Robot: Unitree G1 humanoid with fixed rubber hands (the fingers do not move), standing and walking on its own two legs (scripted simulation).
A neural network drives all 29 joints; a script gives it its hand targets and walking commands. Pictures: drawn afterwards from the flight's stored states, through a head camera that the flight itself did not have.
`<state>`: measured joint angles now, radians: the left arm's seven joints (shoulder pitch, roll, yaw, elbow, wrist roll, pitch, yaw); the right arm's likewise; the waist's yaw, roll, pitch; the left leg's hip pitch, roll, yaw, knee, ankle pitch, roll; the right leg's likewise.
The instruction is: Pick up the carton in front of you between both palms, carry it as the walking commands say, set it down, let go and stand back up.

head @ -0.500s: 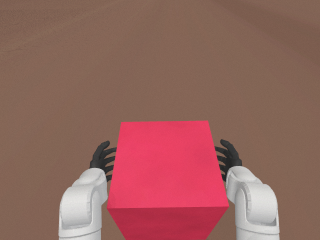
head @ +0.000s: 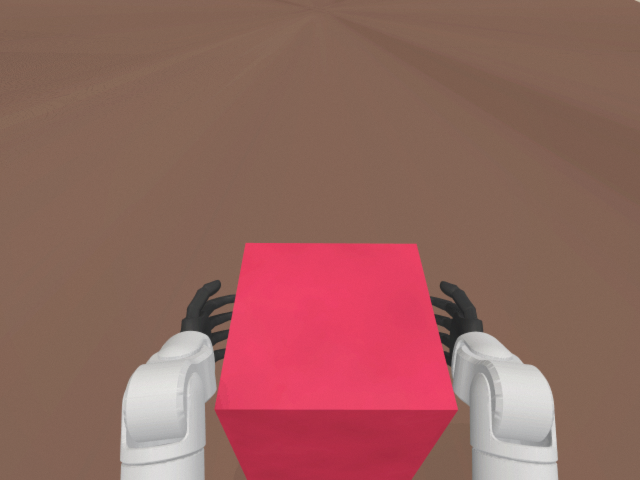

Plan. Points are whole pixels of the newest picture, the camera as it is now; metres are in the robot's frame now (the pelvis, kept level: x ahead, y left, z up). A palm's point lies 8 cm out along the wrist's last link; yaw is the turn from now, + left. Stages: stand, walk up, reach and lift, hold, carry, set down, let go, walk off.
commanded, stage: carry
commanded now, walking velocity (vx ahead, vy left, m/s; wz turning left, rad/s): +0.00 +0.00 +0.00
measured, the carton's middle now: (330, 368) +0.28 +0.00 +0.01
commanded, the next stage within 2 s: hold in 1.88 s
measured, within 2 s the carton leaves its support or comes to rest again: neither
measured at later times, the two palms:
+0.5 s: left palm (200, 390) +0.22 +0.14 +0.08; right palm (489, 389) +0.22 -0.16 +0.08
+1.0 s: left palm (212, 416) +0.21 +0.13 +0.04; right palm (486, 417) +0.21 -0.17 +0.04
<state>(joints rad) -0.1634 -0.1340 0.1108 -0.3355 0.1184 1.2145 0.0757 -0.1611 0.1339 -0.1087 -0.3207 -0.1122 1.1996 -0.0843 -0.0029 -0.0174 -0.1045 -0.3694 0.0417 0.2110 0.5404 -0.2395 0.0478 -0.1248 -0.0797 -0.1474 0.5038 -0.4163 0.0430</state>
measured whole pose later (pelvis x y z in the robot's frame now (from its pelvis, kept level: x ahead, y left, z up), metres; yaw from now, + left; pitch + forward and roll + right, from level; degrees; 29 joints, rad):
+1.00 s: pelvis -0.06 -0.02 +0.00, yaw -1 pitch +1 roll +0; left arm -0.14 -0.13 0.12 0.06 0.21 0.85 0.02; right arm -0.14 0.13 -0.13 0.07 -0.21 0.84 -0.02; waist 0.00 -0.01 -0.11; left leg -0.39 0.09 0.20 0.50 -0.13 0.03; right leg -0.18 -0.03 -0.15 0.53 -0.38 -0.01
